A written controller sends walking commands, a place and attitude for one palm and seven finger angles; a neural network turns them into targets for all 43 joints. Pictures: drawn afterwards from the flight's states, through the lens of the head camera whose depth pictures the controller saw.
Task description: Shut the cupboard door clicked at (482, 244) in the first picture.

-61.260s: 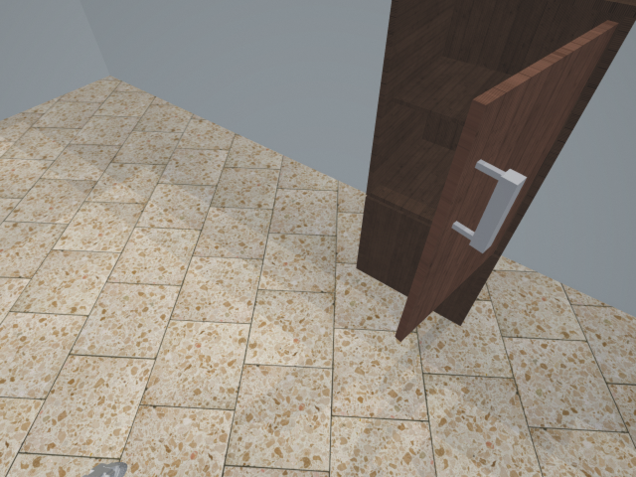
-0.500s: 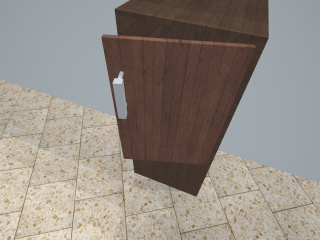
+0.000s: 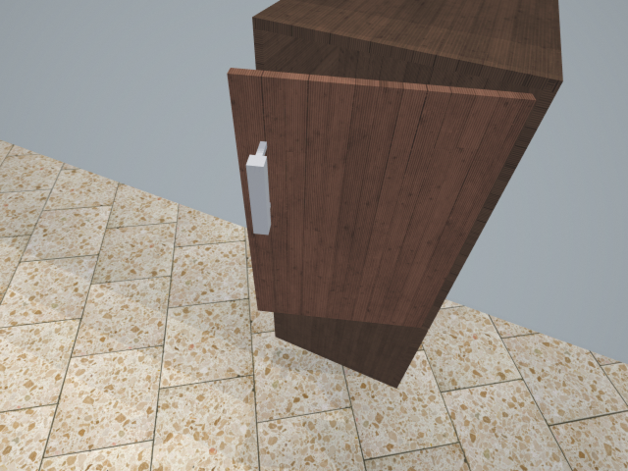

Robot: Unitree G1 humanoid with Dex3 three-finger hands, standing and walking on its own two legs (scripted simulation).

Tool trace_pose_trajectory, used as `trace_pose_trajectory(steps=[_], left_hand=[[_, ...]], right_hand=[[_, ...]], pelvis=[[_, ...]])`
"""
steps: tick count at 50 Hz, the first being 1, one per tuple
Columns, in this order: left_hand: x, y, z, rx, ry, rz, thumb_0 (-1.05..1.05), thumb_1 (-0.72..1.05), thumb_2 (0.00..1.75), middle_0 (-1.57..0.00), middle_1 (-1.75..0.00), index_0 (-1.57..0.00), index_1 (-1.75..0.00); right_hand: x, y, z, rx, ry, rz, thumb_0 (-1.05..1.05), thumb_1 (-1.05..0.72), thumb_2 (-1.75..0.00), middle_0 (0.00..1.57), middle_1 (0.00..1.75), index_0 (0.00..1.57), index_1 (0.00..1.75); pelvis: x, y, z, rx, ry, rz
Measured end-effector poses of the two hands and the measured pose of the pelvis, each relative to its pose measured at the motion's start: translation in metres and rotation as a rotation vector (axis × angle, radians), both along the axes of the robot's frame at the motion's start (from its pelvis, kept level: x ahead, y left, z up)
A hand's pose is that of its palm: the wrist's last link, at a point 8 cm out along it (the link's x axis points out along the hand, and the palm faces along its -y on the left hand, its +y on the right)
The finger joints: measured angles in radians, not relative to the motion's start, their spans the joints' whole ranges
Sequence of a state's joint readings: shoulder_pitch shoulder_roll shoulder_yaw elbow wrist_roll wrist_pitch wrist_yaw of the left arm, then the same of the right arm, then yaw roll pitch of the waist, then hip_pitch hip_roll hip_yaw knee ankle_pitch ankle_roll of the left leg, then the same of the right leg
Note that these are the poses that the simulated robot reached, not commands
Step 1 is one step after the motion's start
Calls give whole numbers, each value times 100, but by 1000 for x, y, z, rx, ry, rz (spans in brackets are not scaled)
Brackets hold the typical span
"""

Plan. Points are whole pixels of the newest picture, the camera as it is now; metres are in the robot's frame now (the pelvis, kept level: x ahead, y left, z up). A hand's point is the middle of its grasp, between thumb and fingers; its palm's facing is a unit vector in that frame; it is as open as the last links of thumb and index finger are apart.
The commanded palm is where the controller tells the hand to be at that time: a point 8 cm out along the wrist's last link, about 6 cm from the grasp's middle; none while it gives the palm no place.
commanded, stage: look again from close up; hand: left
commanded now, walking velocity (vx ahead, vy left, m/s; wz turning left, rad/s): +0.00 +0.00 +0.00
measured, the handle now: (262, 188) +0.50 +0.12 +0.08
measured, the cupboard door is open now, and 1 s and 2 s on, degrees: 18 18 18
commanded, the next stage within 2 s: shuffle to correct the standing spot in 0.18 s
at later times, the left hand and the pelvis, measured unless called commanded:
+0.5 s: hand out of the picture +0.00 +0.15 -0.18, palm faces +0.01 -0.99 -0.15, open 7.4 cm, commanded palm none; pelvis +0.03 -0.01 +0.00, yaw -1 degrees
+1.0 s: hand out of the picture +0.08 +0.11 -0.17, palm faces +0.07 -0.97 -0.23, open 7.3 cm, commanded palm none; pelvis +0.04 -0.07 +0.00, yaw +0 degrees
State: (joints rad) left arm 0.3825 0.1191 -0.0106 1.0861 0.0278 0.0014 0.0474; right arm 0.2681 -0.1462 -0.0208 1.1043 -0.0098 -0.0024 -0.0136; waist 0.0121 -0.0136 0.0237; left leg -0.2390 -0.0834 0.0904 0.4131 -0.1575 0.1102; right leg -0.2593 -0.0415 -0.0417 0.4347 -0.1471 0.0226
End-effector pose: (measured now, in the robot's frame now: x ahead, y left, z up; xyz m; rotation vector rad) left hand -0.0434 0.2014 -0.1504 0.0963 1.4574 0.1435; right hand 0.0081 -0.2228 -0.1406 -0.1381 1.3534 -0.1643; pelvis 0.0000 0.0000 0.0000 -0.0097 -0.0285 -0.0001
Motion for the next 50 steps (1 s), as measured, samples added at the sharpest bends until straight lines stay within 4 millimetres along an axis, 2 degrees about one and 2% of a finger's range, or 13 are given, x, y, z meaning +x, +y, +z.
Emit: trace_pose_trajectory(steps=[14, 24, 30, 35, 39, 44, 47, 50], left_hand=[[27, 6, 3, 16, -23, -17, 0, 91, 90, -20, -30, -20, -30], [44, -3, 2, 3, -10, -29, 0, 91, 90, -20, -30, -20, -30], [60, -15, 5, 2, 10, -41, 0, 91, 90, -20, -30, -20, -30], [91, -31, 9, 18, -34, -57, 0, 91, 90, -20, -30, -20, -30], [111, -47, 4, 51, -92, -66, 1, 92, 90, -20, -30, -20, -30], [123, -58, 8, 72, -120, -60, 1, 94, 90, -20, -30, -20, -30], [123, -56, 9, 82, -145, -31, 1, 94, 90, -21, -30, -20, -30], [114, -48, 11, 89, -154, -3, 1, 93, 90, -21, -30, -20, -30]], right_hand=[[4, 4, 0, 11, 22, -13, 0, -92, -90, 20, 30, 20, 30], [3, 2, 0, 12, 46, -44, 0, -91, -90, 20, 30, 20, 30], [-2, -17, 1, -5, 65, -88, 0, -91, -90, 21, 30, 20, 30], [-5, -46, 1, -20, 93, -104, 0, -91, -90, 21, 30, 20, 30], [-1, -69, -7, -9, 111, -105, 0, -91, -90, 21, 30, 20, 30], [16, -84, -8, 5, 110, -81, 0, -91, -90, 20, 30, 19, 30], [31, -88, -7, -5, 101, -45, 0, -91, -90, 20, 30, 19, 30], [51, -90, -4, -24, 64, -7, 0, -91, -90, 20, 30, 19, 30]], pelvis=[[12, 0, 3, 5, 1, -3], [25, -8, 3, 14, 6, -13], [34, -25, 4, 16, 17, -33], [42, -46, 5, 6, 22, -43], [50, -69, -3, 20, 12, -39], [55, -82, -2, 11, 11, -16], [51, -81, -1, 15, 11, -3], [43, -73, 0, 18, 7, 8]])
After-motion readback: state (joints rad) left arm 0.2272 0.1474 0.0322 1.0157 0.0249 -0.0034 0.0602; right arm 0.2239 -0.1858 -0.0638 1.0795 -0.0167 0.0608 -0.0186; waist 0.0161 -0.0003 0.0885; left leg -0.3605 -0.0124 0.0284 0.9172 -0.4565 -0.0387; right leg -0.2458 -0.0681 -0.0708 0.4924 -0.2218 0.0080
